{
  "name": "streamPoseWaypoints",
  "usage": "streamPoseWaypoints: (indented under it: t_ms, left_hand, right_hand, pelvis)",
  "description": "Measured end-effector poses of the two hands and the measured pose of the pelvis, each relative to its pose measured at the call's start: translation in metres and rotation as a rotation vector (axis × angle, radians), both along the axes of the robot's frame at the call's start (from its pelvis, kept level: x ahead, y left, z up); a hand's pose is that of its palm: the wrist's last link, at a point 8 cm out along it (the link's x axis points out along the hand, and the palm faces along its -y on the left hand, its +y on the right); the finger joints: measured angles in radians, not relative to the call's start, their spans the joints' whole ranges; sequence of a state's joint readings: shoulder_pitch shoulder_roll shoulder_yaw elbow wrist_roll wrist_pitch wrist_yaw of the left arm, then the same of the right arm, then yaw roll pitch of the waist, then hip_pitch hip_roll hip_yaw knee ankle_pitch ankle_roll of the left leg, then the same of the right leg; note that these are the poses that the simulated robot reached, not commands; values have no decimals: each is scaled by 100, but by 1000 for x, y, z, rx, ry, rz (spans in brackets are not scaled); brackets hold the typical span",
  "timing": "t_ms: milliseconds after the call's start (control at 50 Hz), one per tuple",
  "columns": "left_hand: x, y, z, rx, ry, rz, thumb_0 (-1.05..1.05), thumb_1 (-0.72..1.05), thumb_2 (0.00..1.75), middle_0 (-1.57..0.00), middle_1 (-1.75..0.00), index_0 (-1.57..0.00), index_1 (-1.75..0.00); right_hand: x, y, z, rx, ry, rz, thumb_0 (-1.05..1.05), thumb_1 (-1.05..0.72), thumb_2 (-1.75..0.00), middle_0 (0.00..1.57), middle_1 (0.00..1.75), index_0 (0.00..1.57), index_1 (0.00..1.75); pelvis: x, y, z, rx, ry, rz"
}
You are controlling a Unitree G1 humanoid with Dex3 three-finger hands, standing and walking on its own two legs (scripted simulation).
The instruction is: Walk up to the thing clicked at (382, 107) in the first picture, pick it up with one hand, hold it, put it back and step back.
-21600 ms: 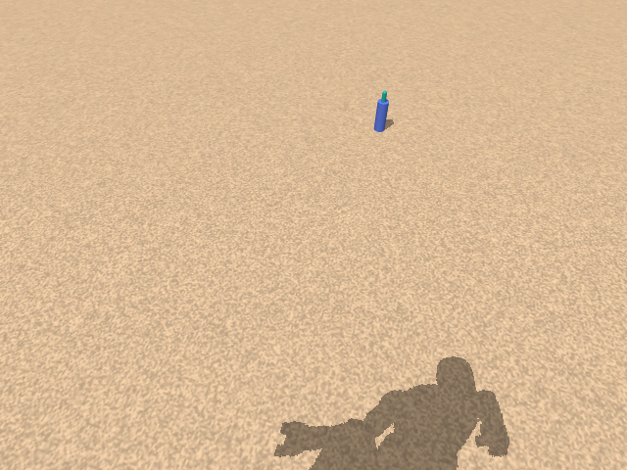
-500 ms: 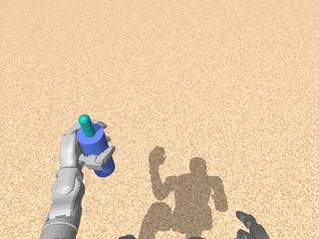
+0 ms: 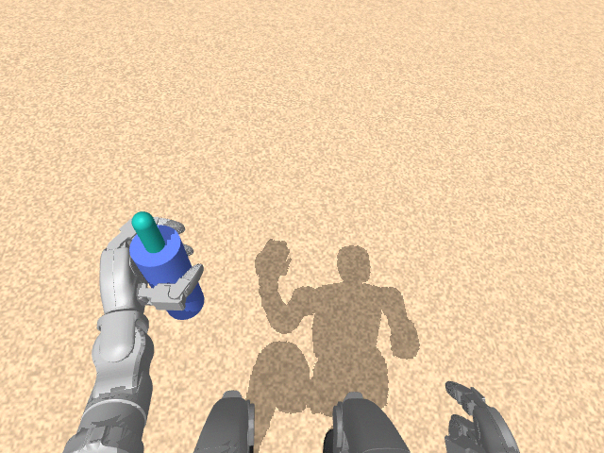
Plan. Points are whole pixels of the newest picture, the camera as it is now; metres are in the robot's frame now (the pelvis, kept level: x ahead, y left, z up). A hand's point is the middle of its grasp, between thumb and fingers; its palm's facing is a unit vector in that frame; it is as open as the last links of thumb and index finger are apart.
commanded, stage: crouch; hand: left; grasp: from the side
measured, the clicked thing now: (167, 267) +0.35 +0.18 -0.01
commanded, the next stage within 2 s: lower in 1.46 s
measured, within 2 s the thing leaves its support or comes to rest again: neither
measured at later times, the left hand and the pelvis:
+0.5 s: hand (187, 307) +0.37 +0.21 -0.25, palm faces +0.20 -0.98 -0.02, open 8.5 cm; pelvis -0.05 +0.00 -0.21, yaw -3 degrees
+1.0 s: hand (195, 316) +0.40 +0.22 -0.39, palm faces +0.21 -0.98 -0.01, open 8.5 cm; pelvis -0.08 +0.00 -0.34, yaw -6 degrees
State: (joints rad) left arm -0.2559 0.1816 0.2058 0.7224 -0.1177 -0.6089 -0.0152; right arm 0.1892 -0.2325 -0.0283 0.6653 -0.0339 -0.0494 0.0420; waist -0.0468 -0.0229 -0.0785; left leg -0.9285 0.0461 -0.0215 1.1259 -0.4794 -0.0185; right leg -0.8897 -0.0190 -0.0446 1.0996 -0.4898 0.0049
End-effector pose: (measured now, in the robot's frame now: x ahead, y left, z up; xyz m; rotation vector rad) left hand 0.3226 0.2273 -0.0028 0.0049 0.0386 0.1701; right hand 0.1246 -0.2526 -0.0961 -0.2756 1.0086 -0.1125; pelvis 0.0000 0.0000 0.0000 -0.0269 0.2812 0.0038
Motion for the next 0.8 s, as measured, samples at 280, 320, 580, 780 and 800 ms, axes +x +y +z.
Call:
streamPoseWaypoints:
  t_ms: [280,320,580,780,800]
  left_hand:
    - [29,19,-145,28,-45,22,3,-21,114,-83,-109,-79,-107]
    - [28,22,-163,32,-39,21,3,-21,114,-83,-109,-79,-107]
    - [18,33,-286,17,-8,35,3,-21,114,-84,-108,-79,-107]
    - [32,41,-336,26,-37,32,3,-21,114,-84,-108,-80,-107]
    - [33,42,-340,22,-37,35,3,-21,114,-84,-108,-80,-107]
  right_hand:
    - [-32,-7,-149,-6,151,18,0,-90,-91,20,30,20,30]
    - [-37,-5,-168,2,171,22,0,-91,-91,20,30,20,30]
    - [-74,-7,-265,-26,254,55,0,-91,-91,20,30,20,30]
    - [-104,-16,-322,-60,302,38,0,-92,-91,20,30,20,30]
    - [-107,-17,-326,-60,306,36,0,-92,-91,20,30,20,30]
  pelvis:
    - [-24,1,-132,-15,243,-25]
    - [-28,1,-148,-16,258,-28]
    - [-58,0,-245,-25,294,-38]
    - [-72,0,-306,-29,254,-50]
    - [-73,0,-310,-30,249,-51]
